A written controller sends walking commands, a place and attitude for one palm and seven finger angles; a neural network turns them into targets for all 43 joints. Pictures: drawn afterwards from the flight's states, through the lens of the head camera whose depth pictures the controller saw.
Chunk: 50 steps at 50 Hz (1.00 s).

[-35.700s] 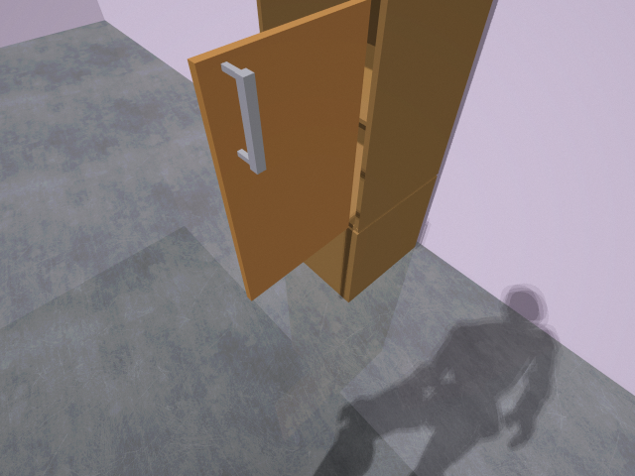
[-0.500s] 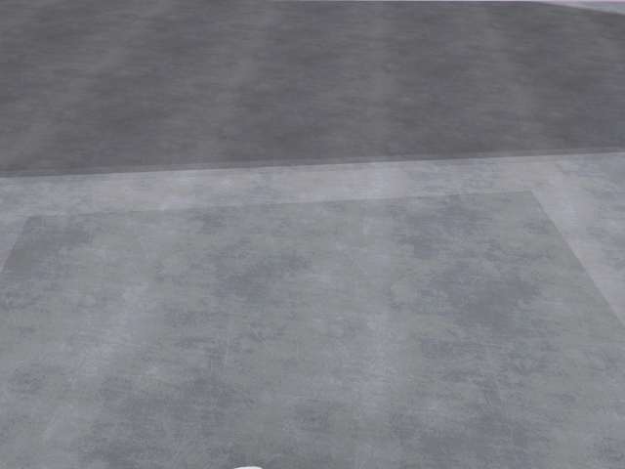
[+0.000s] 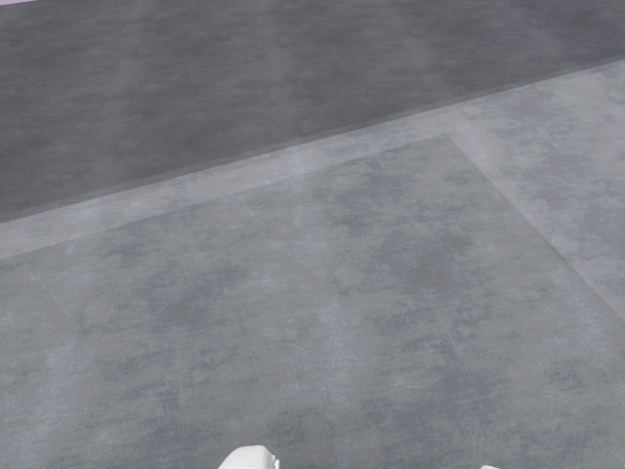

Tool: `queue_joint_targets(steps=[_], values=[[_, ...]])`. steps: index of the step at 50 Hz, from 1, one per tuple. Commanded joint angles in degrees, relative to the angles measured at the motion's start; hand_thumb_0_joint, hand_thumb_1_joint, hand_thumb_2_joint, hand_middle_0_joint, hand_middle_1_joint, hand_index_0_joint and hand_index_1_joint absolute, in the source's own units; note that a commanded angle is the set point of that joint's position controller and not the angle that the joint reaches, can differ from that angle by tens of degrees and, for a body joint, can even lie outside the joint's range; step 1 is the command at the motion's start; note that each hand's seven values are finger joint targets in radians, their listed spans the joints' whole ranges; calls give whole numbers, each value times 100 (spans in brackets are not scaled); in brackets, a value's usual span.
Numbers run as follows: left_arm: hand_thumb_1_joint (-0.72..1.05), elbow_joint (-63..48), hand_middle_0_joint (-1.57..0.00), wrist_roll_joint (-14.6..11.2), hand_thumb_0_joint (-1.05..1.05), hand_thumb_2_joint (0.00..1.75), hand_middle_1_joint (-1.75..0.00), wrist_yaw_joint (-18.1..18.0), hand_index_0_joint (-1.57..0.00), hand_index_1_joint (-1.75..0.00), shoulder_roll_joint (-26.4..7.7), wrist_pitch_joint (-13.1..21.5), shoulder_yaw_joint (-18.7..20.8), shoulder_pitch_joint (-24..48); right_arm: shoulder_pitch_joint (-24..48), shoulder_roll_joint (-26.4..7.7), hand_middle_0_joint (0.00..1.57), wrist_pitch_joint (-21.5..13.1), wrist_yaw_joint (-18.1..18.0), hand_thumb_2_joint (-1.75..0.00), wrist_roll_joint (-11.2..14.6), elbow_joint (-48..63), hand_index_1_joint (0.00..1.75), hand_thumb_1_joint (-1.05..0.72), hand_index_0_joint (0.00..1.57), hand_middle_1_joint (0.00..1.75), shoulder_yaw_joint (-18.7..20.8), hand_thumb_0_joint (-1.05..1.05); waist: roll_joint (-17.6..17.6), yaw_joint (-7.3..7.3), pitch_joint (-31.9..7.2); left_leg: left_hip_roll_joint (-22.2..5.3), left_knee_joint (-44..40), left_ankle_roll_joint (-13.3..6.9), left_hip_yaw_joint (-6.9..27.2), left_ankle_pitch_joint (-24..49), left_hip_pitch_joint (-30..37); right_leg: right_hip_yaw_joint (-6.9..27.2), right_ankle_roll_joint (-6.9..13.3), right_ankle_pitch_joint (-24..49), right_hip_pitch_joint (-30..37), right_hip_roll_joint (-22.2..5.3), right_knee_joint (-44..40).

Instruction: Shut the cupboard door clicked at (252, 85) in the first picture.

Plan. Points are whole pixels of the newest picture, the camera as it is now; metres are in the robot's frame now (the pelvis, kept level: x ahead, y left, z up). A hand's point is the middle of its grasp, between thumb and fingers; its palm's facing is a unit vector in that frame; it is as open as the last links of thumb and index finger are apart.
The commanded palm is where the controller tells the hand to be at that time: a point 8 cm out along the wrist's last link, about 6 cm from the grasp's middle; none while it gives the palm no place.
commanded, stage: turn to face it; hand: left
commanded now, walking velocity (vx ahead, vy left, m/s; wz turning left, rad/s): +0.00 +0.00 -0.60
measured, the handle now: out of the picture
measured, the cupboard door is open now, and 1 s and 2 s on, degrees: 61 61 61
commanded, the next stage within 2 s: none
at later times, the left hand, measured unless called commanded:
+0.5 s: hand (208, 388) +0.24 +0.19 -0.15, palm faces -0.33 -0.92 -0.21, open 7.4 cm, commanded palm none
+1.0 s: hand (217, 389) +0.24 +0.18 -0.18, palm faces -0.52 -0.83 -0.18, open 7.4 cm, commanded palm none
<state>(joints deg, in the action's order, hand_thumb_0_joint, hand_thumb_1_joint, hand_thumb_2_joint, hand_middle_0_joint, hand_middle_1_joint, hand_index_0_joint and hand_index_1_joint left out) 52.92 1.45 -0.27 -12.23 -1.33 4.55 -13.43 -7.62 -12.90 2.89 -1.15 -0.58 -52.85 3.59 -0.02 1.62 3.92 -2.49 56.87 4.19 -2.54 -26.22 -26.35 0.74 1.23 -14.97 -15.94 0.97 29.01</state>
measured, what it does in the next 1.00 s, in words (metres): steps on the spot, turning right: left foot, then right foot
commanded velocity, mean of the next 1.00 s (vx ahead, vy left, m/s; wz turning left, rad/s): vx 0.00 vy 0.00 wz -0.60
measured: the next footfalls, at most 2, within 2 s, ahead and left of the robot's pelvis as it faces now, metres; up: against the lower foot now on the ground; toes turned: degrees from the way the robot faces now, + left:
left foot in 0.14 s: +0.08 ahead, +0.14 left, +0.00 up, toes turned -3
right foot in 0.56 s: +0.02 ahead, -0.10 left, +0.00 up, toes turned -26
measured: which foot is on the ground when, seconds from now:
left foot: up 0.00-0.12, down 0.14-0.56, up 0.58-0.88, down 0.90-1.00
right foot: down 0.00-0.14, up 0.16-0.54, down 0.56-0.90, up 0.92-1.00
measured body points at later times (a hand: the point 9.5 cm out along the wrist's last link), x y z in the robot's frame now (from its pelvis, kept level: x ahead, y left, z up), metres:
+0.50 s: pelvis +0.04 +0.04 +0.00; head +0.09 +0.04 +0.45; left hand +0.25 +0.24 -0.13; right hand -0.02 -0.22 -0.13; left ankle +0.05 +0.14 -0.74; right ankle -0.01 -0.09 -0.70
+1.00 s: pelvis +0.07 +0.05 -0.01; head +0.13 +0.06 +0.44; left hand +0.27 +0.23 -0.17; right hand +0.01 -0.22 -0.12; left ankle +0.14 +0.13 -0.74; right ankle -0.03 -0.06 -0.69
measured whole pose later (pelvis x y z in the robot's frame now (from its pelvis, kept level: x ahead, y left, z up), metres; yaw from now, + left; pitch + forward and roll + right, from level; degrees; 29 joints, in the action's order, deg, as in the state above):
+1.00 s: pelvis +0.07 +0.05 -0.01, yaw -36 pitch +1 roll -2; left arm 52.3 1.0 1.3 -14.9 -4.8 5.0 -11.9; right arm -10.8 -11.3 0.2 -1.5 -1.5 -48.6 0.8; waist -3.1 1.0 4.2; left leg -4.2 35.2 -1.2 -5.4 -17.6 -18.4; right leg 2.7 -2.0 -29.0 -24.5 2.0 55.3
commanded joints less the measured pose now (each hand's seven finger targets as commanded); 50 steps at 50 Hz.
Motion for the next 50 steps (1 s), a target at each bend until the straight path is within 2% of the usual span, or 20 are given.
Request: queue_joint_targets(steps=[1, 5, 6, 7, 9, 13, 21, 25, 26, 27, 28, 29, 30, 33, 40, 43, 44, 45, 46, 50], values=[[90, -331, -20, 27, 0, 90, -30, -64, -20, -30, -1222, 53, 289, -162, 55, -327, 20, -199, -12, -90, 26, 613, 30, -90, 20, 30, 4, 0, -763, 5, -866, 44, -1071, 16, 79, 82, -149, 1618, 977, 3258, 1267, -1401, -496], [90, -516, -20, -48, 0, 90, -30, -20, -20, -30, -1046, -54, 235, 368, -742, -644, 20, -301, -50, -90, 21, 449, 30, -90, 20, 30, 28, 0, -388, -405, -838, -139, -3375, -90, 280, 1651, 1764, 1331, 268, 1787, -133, -757, 193], [90, -648, -20, -108, 0, 90, -30, 27, -20, -30, -691, -93, 158, 187, -862, -1224, 20, -361, -73, -90, -83, 480, 30, -90, 20, 30, 106, 0, 1165, -352, -857, -1411, -3813, -581, 1614, 2435, 2415, 719, -108, -99, -1192, 44, 1097], [90, -783, -20, -93, 0, 90, -30, 63, -20, -30, -653, -81, 110, 254, -1067, -1532, 20, -333, -94, -90, -125, 554, 30, -90, 20, 30, 151, 0, 1780, -431, -815, -2477, -4000, -1263, 2459, 3107, 2235, 85, -298, -2231, -1456, 212, 2383], [90, -680, -20, -3, 0, 90, -30, 117, -20, -30, -800, -129, 179, 453, -810, -1344, 20, -358, -142, -90, -155, 588, 30, -90, 20, 30, 74, 0, 1161, -290, -564, -2210, -3939, -1316, 2024, 3500, 1803, 301, -373, -1783, -1558, -70, 3678], [90, -652, -20, -47, 0, 90, -30, 226, -20, -30, -633, -213, 112, 542, -700, -1048, 20, -357, -167, -90, -133, 614, 30, -90, 20, 30, 0, 0, 989, -218, -649, -1652, -3551, -1193, 583, 4651, 2326, -58, -495, -1207, -1547, -253, 3486], [90, -873, -20, -24, 0, 90, -30, 262, -20, -30, -480, -210, 37, 1097, -1068, -1145, 20, -306, -86, -90, -139, 377, 30, -90, 20, 30, 130, 0, 1249, -447, -561, -1821, -3385, -1130, -74, 4405, 2240, -518, -367, -1027, -809, -207, 1890], [90, -810, -20, -15, 0, 90, -30, 232, -20, -30, -569, -124, 47, 769, -936, -1238, 20, -270, -32, -90, -108, 361, 30, -90, 20, 30, 192, 0, 1040, -250, -627, -1786, -2787, -799, -401, 3911, 1943, -731, -190, -138, 143, -64, 364], [90, -709, -20, -12, 0, 90, -30, 210, -20, -30, -695, -91, 82, 419, -874, -1229, 20, -265, -14, -90, -76, 397, 30, -90, 20, 30, 201, 0, 820, -50, -762, -1650, -2271, -583, -547, 3539, 1548, -609, -88, 492, 848, -145, -303], [90, -590, -20, 26, 0, 90, -30, 145, -20, -30, -1143, -34, 160, -44, -845, -991, 20, -261, 33, -90, -12, 495, 30, -90, 20, 30, 169, 0, -212, 158, -1038, -1234, -1271, -245, -958, 2328, 648, 394, 219, 1460, 1919, -1036, -710], [90, -471, -20, 22, 0, 90, -30, 73, -20, -30, -1677, 25, 259, -415, -470, -596, 20, -240, 42, -90, -4, 781, 30, -90, 20, 30, 58, 0, -1557, 339, -862, -283, 64, 51, -958, -1056, -803, 2090, 960, 3470, 2202, -2308, -833], [90, -437, -20, -55, 0, 90, -30, 16, -20, -30, -1801, 5, 260, -534, -307, -723, 20, -137, -22, -90, -11, 865, 30, -90, 20, 30, 35, 0, -1075, 378, -784, -320, 828, 20, -92, -1185, -967, 2178, 1329, 3499, 1727, -2525, -842], [90, -506, -20, -33, 0, 90, -30, -67, -20, -30, -1604, 1, 292, -179, -264, -670, 20, -105, -53, -90, -3, 834, 30, -90, 20, 30, 55, 0, -1431, 198, -729, -368, 1174, 22, 144, -908, -1172, 2265, 1310, 2933, 1571, -2226, -922], [90, -742, -20, -28, 0, 90, -30, -61, -20, -30, -1196, 13, 152, 579, -488, -693, 20, -115, 9, -90, -36, 596, 30, -90, 20, 30, 56, 0, -969, -215, -554, -434, 865, 117, 195, 76, -709, 1236, 965, 2393, 883, -1551, -857], [90, -639, -20, 34, 0, 90, -30, 15, -20, -30, -1308, -11, 217, 369, -360, -543, 20, -166, 17, -90, 8, 718, 30, -90, 20, 30, 45, 0, -935, -141, -527, -27, -1054, 67, 5, 116, 157, 1680, 923, 1858, 379, -1324, -759], [90, -671, -20, -33, 0, 90, -30, 29, -20, -30, -1237, -67, 223, 571, -901, -591, 20, -253, -38, -90, 21, 560, 30, -90, 20, 30, 41, 0, -877, -416, -667, 112, -2668, 11, -52, 1171, 1360, 1680, 503, 1560, -188, -993, -277], [90, -730, -20, -73, 0, 90, -30, 38, -20, -30, -1002, -99, 184, 555, -1112, -856, 20, -322, -65, -90, -7, 518, 30, -90, 20, 30, 75, 0, -220, -495, -783, -357, -3467, -133, 399, 1370, 2006, 1392, 211, 929, -688, -599, 198], [90, -796, -20, -113, 0, 90, -30, 92, -20, -30, -652, -128, 106, 346, -1198, -1400, 20, -345, -67, -90, -81, 552, 30, -90, 20, 30, 180, 0, 1425, -460, -864, -1678, -3829, -650, 1813, 1862, 2456, 611, -155, -851, -1470, 195, 1365], [90, -914, -20, -91, 0, 90, -30, 110, -20, -30, -643, -100, 100, 395, -1322, -1598, 20, -328, -100, -90, -129, 655, 30, -90, 20, 30, 190, 0, 1645, -516, -852, -2565, -4015, -1253, 2389, 2367, 2166, 100, -263, -2196, -1587, 185, 2599], [90, -630, -20, -28, 0, 90, -30, 239, -20, -30, -660, -177, 185, 422, -484, -1106, 20, -353, -148, -90, -133, 799, 30, -90, 20, 30, 32, 0, 1086, -166, -389, -1829, -3841, -1119, 836, 3178, 1647, 20, -433, -1264, -1586, -276, 3859]])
